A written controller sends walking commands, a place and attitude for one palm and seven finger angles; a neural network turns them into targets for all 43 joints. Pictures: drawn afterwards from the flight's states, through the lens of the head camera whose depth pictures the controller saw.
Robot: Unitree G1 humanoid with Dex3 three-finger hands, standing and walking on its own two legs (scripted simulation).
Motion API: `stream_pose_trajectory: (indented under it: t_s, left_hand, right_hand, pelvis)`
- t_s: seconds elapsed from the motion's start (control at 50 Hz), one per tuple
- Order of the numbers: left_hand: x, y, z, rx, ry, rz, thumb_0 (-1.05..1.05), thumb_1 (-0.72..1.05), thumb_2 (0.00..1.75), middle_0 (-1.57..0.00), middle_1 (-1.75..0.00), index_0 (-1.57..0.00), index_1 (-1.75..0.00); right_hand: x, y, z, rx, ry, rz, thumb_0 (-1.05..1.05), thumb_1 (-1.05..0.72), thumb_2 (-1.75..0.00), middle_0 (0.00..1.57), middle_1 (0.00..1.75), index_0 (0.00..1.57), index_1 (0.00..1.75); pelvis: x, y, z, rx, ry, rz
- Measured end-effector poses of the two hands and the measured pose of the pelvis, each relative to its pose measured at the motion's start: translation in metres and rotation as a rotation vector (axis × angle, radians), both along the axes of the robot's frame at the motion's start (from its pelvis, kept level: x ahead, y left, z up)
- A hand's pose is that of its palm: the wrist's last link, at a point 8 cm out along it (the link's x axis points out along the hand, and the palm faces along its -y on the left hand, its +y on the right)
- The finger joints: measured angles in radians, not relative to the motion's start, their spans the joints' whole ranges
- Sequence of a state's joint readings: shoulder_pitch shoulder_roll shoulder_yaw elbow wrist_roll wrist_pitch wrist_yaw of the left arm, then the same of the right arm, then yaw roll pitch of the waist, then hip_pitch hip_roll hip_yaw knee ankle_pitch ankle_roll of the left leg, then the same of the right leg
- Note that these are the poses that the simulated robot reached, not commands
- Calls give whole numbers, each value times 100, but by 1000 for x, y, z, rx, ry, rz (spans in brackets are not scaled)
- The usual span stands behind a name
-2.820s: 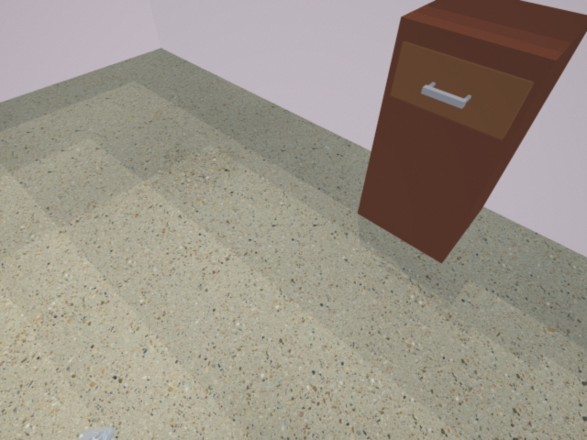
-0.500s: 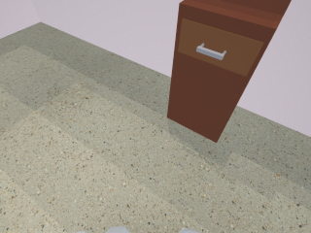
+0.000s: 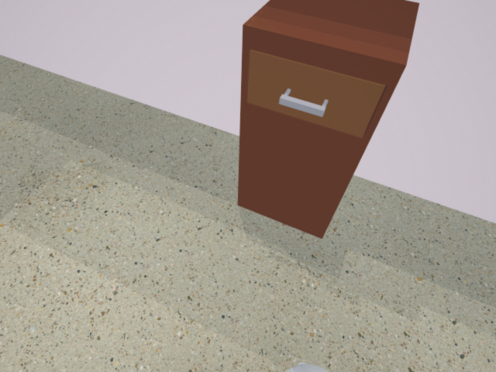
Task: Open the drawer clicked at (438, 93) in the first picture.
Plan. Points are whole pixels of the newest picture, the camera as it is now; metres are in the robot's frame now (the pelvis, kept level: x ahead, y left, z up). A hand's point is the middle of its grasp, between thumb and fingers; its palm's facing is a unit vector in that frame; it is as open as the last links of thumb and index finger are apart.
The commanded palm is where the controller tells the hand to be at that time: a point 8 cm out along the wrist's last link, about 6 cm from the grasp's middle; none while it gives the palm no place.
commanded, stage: turn to face it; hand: left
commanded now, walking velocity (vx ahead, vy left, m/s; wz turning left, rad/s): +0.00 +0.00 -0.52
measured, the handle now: (304, 101) +0.84 -0.10 -0.05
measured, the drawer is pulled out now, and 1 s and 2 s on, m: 0.00 0.00 0.00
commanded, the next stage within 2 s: take the last steps up to it in 0.52 s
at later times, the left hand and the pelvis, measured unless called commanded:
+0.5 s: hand (171, 363) +0.16 +0.15 -0.17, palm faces -0.17 -0.97 -0.20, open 7.4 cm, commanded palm none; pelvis +0.03 -0.02 -0.01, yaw -12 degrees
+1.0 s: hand (203, 345) +0.19 +0.10 -0.17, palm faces -0.33 -0.92 -0.20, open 7.4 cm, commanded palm none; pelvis +0.05 -0.05 -0.01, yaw -19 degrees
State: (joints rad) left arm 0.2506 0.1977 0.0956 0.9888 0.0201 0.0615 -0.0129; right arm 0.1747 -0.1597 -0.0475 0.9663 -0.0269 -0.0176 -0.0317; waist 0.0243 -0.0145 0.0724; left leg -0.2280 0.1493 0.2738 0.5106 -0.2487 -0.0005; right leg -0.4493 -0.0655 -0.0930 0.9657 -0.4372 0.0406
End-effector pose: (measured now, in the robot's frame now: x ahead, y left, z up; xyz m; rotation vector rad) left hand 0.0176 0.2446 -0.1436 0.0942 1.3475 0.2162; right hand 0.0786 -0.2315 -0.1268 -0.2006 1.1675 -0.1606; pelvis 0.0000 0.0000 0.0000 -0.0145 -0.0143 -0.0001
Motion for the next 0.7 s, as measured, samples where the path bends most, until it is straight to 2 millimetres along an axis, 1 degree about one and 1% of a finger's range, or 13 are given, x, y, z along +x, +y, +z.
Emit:
stream_pose_trajectory:
  t_s: [0.08,0.14,0.18,0.22,0.3,0.38,0.44,0.52,0.58,0.7]
  left_hand:
    - [49,-5,8,52,-58,-91,1,91,90,-20,-30,-20,-30]
    - [84,-14,8,102,-130,-157,1,91,90,-20,-30,-20,-30]
    - [99,-21,12,118,-160,-181,1,91,90,-20,-30,-20,-30]
    - [109,-27,17,123,-171,-198,1,91,90,-20,-30,-20,-30]
    - [122,-40,21,104,-167,-240,0,91,90,-20,-30,-20,-30]
    - [132,-48,18,66,-162,-277,1,90,90,-20,-30,-20,-30]
    - [137,-48,11,36,-156,-295,1,90,90,-20,-30,-20,-30]
    - [141,-38,-4,-3,-142,-302,1,90,90,-21,-30,-21,-30]
    - [143,-31,-11,-21,-119,-311,1,90,90,-20,-30,-20,-30]
    - [143,-22,-3,-21,-76,-346,1,91,90,-20,-30,-20,-30]
  right_hand:
    - [-23,-23,-16,22,56,-83,0,-93,-90,20,30,21,30]
    - [-39,-44,-36,40,100,-134,0,-92,-90,20,30,21,30]
    - [-47,-53,-41,36,138,-156,0,-92,-90,20,30,20,30]
    - [-51,-58,-39,31,156,-172,1,-91,-90,20,30,20,30]
    - [-49,-62,-27,26,135,-196,1,-91,-90,20,30,20,30]
    - [-43,-59,-16,16,102,-219,1,-91,-90,20,30,20,30]
    - [-38,-52,-10,2,77,-232,1,-91,-90,20,30,20,30]
    - [-35,-37,-5,-28,41,-250,1,-91,-90,20,30,20,30]
    - [-42,-22,0,-38,40,-262,1,-91,-90,20,30,20,30]
    - [-65,0,7,-14,90,-305,1,-91,-90,20,30,21,30]
  pelvis:
    - [9,-13,-5,12,-2,-51]
    - [15,-27,-19,27,1,-78]
    - [16,-31,-20,20,-2,-88]
    - [17,-33,-16,21,-1,-104]
    - [21,-36,-8,27,7,-136]
    - [25,-33,-4,26,14,-170]
    - [28,-26,-4,17,16,-193]
    - [32,-12,-9,-7,18,-220]
    - [32,-3,-9,-1,12,-244]
    - [36,3,3,-13,17,-285]
